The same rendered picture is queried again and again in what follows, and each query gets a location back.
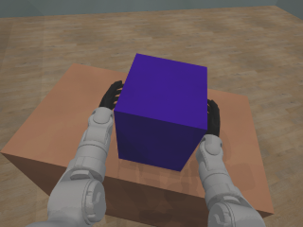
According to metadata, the left robot hand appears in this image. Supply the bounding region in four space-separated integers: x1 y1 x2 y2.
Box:
98 80 124 110

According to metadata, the robot right upper arm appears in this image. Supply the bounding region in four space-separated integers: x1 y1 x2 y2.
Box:
207 201 266 227

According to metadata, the carton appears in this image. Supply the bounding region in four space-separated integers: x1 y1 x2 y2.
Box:
114 53 207 172

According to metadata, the pedestal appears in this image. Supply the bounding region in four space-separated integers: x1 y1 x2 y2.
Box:
0 63 275 227

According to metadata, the right robot forearm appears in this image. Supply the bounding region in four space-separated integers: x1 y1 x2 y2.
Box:
195 134 266 226

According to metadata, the robot left upper arm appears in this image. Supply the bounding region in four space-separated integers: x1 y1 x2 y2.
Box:
26 178 107 227

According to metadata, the right robot hand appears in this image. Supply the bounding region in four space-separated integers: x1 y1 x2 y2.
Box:
205 99 221 137

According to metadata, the left robot forearm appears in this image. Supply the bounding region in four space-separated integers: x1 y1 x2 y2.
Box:
47 107 114 216

